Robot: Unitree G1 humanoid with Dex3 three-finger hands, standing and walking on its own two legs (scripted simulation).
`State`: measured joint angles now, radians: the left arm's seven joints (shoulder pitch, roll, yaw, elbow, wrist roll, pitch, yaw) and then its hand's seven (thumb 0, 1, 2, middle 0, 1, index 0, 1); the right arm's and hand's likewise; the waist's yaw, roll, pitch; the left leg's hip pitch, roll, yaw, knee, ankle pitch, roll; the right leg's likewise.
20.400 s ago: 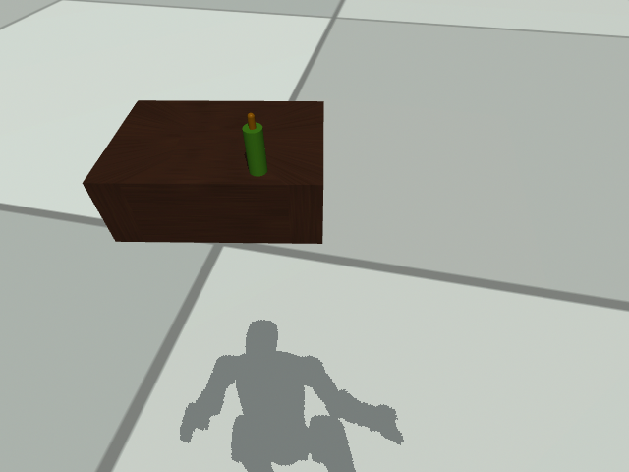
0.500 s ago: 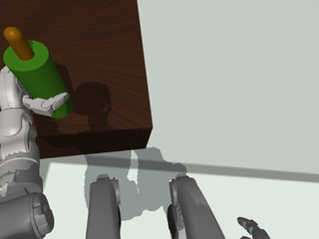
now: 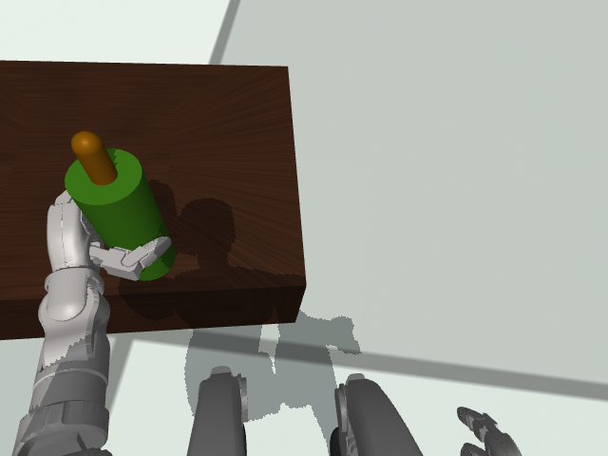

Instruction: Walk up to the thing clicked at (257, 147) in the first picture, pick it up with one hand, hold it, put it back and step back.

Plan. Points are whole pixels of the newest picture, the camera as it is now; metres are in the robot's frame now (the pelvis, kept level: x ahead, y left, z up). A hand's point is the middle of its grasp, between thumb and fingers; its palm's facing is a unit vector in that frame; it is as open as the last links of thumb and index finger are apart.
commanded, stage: lift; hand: left
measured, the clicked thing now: (124, 211) +0.41 +0.22 +0.04
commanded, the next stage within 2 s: hold in 1.14 s
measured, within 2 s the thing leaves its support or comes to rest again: neither
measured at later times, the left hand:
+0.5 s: hand (104, 236) +0.36 +0.21 +0.08, palm faces +0.20 -0.98 -0.03, open 10.3 cm
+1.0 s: hand (101, 226) +0.35 +0.20 +0.12, palm faces +0.21 -0.98 -0.01, open 10.4 cm
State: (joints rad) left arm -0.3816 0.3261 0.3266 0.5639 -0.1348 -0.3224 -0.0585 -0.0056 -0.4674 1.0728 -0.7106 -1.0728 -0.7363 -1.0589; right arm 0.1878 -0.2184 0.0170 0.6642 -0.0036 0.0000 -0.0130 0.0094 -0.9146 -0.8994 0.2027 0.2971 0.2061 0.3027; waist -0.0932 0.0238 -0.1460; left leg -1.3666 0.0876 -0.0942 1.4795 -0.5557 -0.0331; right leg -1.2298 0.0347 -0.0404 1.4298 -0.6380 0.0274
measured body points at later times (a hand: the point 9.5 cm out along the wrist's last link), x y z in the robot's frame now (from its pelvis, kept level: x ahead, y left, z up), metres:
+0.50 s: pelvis +0.02 +0.00 +0.07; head +0.10 +0.03 +0.51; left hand +0.34 +0.27 +0.09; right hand +0.15 -0.24 -0.04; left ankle +0.06 +0.13 -0.58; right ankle +0.02 -0.14 -0.58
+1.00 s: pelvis +0.03 +0.00 +0.10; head +0.10 +0.02 +0.54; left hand +0.34 +0.25 +0.12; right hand +0.17 -0.24 -0.01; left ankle +0.06 +0.13 -0.58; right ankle +0.02 -0.14 -0.58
